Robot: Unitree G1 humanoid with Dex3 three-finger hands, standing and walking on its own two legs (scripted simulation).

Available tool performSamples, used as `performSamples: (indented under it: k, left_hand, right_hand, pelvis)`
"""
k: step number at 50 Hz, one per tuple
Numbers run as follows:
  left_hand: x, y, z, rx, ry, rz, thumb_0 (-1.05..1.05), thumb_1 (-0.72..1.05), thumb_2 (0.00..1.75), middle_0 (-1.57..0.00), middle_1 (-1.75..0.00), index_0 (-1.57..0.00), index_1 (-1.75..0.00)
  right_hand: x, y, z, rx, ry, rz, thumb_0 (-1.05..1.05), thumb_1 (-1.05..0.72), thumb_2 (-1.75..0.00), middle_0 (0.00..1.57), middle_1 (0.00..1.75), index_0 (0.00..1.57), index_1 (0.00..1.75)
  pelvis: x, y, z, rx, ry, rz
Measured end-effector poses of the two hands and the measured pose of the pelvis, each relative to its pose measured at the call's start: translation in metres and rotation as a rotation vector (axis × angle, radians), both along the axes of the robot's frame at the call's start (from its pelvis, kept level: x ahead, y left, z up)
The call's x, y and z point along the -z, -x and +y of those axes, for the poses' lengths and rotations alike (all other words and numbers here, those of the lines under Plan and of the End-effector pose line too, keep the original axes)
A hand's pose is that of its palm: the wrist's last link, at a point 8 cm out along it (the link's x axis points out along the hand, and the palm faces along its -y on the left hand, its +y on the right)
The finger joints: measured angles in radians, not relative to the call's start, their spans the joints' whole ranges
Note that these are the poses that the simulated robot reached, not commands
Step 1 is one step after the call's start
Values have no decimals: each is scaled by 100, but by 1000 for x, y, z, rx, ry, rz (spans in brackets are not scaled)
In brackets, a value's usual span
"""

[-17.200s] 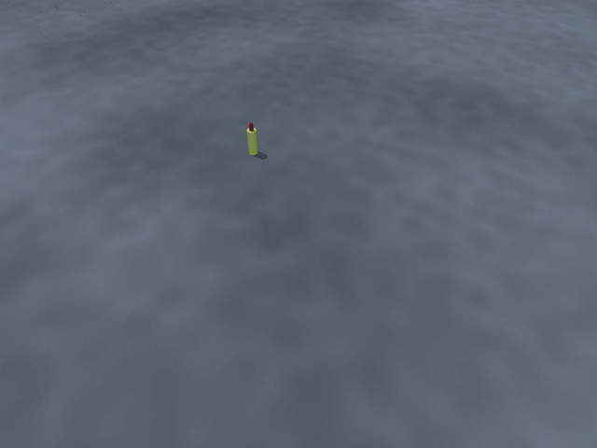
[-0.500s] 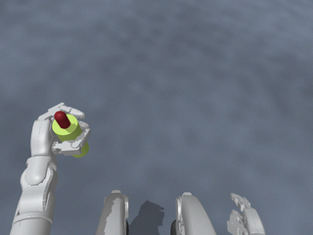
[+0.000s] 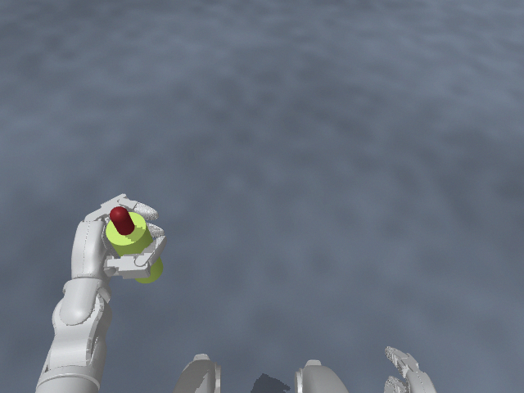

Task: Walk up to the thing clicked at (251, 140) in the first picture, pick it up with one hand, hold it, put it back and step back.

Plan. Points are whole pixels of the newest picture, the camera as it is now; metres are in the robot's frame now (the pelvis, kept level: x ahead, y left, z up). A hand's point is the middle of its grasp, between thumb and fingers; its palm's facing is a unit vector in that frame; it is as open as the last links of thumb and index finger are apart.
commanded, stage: lift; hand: left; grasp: from the side
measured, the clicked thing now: (134, 244) +0.34 +0.19 +0.01
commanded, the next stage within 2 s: hold in 0.50 s
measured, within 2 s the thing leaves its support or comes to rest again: neither
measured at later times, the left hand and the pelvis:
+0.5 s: hand (144, 224) +0.35 +0.17 +0.06, palm faces +0.06 -1.00 -0.01, open 6.7 cm; pelvis +0.02 -0.01 +0.03, yaw +0 degrees
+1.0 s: hand (144, 223) +0.34 +0.16 +0.08, palm faces +0.06 -1.00 -0.01, open 6.8 cm; pelvis +0.02 -0.01 +0.05, yaw +0 degrees
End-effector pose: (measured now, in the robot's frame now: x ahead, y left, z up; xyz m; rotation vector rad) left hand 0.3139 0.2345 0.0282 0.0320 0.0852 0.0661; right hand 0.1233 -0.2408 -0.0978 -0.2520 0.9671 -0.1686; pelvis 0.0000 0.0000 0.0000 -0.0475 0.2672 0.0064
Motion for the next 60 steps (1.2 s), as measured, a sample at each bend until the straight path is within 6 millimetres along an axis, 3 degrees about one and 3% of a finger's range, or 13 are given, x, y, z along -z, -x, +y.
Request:
performSamples:
  k: [18,33,60]
  left_hand:
    - [-29,-8,-11,1,21,-9,1,2,105,-87,-103,-93,-103]
    - [-44,-12,-16,9,28,-22,1,2,105,-87,-103,-93,-103]
    - [-62,2,-17,0,24,-37,1,2,105,-86,-103,-93,-103]
  right_hand:
    - [-27,-13,-6,4,2,-11,1,-90,-89,21,30,20,30]
    - [-36,-15,-13,16,0,1,1,-90,-89,21,30,20,30]
    - [-51,-17,-11,7,-7,-29,1,-91,-90,21,30,20,30]
  pelvis:
    - [-27,-14,-6,0,-13,-67]
    - [-38,-22,-10,3,-20,-100]
    - [-50,-18,-10,0,-26,-159]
